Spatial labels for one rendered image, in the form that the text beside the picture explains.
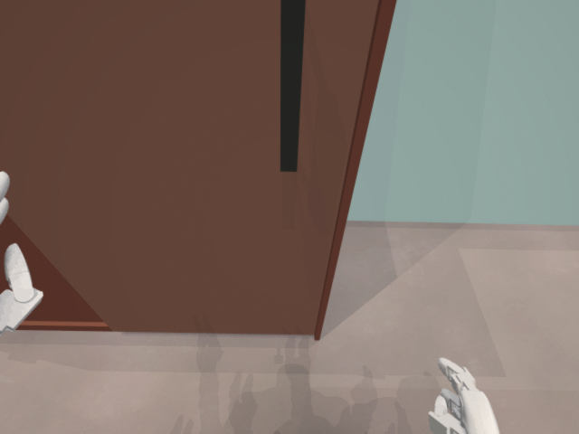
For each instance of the left robot hand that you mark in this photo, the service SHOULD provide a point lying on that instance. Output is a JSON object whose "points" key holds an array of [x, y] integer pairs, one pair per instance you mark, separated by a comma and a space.
{"points": [[16, 305]]}

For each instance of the handle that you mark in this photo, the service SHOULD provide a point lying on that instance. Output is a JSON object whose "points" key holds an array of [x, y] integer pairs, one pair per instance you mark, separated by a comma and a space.
{"points": [[292, 19]]}

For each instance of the wardrobe door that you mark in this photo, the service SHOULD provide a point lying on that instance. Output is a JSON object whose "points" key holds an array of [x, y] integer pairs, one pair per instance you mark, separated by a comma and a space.
{"points": [[142, 143], [60, 302]]}

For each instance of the right robot hand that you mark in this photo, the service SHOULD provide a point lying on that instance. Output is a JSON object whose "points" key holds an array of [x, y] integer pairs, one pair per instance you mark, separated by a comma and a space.
{"points": [[472, 411]]}

